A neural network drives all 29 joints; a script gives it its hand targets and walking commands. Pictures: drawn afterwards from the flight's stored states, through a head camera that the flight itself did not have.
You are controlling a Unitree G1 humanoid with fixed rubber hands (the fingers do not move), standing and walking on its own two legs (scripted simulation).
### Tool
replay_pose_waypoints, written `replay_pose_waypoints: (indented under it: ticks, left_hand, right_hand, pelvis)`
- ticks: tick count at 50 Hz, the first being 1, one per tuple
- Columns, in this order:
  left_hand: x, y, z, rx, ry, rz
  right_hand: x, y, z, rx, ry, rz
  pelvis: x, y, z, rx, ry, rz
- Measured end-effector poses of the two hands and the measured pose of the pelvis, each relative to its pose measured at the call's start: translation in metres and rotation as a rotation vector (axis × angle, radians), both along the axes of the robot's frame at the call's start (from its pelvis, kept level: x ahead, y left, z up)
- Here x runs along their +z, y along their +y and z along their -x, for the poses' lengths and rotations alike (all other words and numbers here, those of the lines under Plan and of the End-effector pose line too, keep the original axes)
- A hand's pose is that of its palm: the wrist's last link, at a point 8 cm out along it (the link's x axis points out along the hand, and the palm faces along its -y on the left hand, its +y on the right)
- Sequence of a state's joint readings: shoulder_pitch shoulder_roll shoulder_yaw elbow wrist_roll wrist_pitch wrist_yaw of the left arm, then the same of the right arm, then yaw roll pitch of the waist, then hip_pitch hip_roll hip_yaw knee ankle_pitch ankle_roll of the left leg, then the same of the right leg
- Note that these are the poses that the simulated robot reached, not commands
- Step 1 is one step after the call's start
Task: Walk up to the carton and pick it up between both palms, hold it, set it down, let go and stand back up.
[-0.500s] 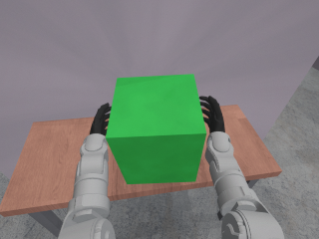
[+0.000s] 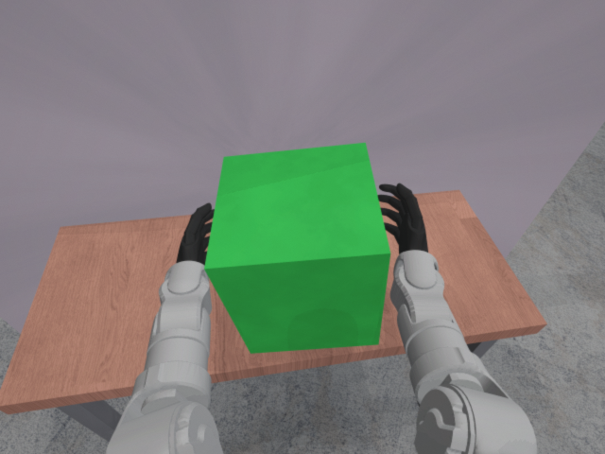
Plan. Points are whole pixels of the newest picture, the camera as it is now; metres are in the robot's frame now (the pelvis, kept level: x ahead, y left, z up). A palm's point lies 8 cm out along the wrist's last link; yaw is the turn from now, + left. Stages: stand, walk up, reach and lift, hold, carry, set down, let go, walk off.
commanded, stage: set down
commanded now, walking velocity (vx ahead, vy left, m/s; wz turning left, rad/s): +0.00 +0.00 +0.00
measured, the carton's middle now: (304, 254) +0.41 +0.04 +0.02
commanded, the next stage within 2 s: none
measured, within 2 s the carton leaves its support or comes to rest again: rests again in 1.14 s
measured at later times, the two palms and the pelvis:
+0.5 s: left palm (198, 262) +0.38 +0.19 +0.03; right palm (403, 245) +0.41 -0.10 +0.06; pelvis +0.00 +0.00 +0.00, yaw -1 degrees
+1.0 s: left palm (198, 263) +0.39 +0.20 +0.02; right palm (396, 251) +0.41 -0.10 +0.04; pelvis +0.00 +0.00 -0.01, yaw -1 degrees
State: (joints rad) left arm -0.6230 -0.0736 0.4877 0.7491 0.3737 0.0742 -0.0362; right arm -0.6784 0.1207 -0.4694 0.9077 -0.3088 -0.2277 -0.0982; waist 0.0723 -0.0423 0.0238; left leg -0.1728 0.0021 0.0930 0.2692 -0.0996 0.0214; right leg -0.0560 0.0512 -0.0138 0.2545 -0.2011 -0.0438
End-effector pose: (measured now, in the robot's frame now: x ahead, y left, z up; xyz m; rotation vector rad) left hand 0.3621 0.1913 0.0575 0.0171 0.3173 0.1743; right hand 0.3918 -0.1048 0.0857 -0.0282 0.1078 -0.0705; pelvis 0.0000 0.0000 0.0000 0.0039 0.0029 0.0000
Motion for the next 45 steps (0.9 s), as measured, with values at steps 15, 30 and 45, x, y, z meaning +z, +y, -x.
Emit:
replay_pose_waypoints:
  ticks: [15, 30, 45]
  left_hand:
    - [-0.013, 0.000, -0.008, -0.005, 0.019, 0.015]
    - [-0.030, 0.005, -0.019, 0.003, 0.033, 0.018]
    - [-0.040, 0.008, -0.025, 0.010, 0.019, 0.010]
  right_hand:
    - [-0.010, 0.000, -0.007, -0.009, 0.032, -0.006]
    - [-0.029, 0.005, -0.018, -0.012, 0.077, -0.006]
    - [-0.044, 0.007, -0.024, -0.008, 0.091, -0.003]
  pelvis:
    - [-0.001, 0.000, -0.001, -0.009, 0.057, -0.001]
    - [-0.003, 0.003, -0.004, -0.016, 0.144, 0.002]
    - [-0.005, 0.005, -0.004, -0.010, 0.216, 0.009]
